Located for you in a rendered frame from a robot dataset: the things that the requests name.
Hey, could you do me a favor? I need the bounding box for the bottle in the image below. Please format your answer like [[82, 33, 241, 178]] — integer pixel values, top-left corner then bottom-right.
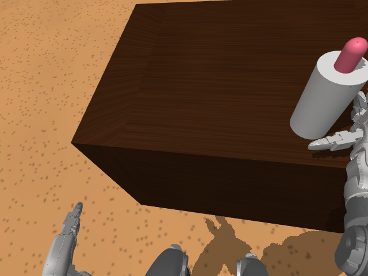
[[290, 37, 368, 140]]

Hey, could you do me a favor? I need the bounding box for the right robot hand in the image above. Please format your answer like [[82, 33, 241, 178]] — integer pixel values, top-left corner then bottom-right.
[[308, 91, 368, 151]]

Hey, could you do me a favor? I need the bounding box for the right robot arm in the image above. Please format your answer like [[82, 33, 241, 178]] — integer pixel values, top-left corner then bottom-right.
[[335, 142, 368, 276]]

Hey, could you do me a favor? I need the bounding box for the left robot hand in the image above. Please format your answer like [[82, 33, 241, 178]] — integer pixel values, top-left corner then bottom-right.
[[42, 202, 92, 276]]

